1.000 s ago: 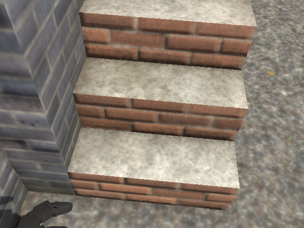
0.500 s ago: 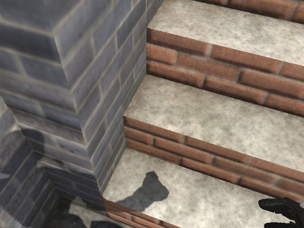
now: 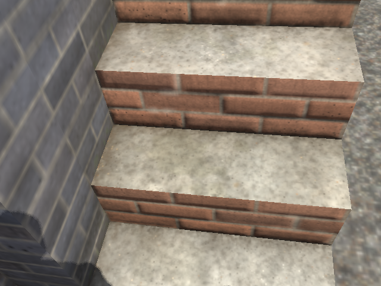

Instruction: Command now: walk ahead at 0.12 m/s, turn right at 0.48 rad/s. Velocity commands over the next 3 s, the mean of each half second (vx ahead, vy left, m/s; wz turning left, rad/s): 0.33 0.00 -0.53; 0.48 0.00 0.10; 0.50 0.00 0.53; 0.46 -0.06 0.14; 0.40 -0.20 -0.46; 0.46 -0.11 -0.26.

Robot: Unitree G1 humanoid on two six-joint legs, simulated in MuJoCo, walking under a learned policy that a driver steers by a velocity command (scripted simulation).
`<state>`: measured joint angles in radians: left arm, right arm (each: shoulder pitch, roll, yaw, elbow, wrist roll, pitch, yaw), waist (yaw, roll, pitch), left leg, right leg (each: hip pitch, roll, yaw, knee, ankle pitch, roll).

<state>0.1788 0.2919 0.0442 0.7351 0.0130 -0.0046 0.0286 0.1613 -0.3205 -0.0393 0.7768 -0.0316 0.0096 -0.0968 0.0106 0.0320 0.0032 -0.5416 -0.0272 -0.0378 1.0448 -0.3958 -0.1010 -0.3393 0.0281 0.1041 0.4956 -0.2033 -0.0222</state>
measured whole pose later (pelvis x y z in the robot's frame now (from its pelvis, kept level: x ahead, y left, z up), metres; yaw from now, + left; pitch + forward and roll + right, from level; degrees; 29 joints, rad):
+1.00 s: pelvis +0.22 -0.08 +0.01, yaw -10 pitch +4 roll +3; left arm 0.47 0.14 -0.03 0.99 -0.02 0.00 0.06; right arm 0.04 -0.05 0.11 0.59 0.00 -0.02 0.02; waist 0.02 -0.04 0.04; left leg -1.24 0.01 0.13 1.69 -0.39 0.07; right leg 0.08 -0.07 -0.18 0.18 -0.29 -0.01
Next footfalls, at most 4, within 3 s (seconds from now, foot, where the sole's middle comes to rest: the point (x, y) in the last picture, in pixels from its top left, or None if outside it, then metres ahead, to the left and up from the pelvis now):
0.18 left None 0.06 0.11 -0.78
0.54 right None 0.10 -0.16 -0.78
1.02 left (226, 281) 0.42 -0.03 -0.56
1.54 right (303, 164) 0.66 -0.25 -0.34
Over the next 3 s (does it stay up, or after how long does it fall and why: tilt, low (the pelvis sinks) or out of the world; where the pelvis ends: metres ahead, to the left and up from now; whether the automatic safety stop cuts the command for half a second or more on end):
stays up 0.73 -0.21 0.45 its command is cut before an obstacle after 1.9 s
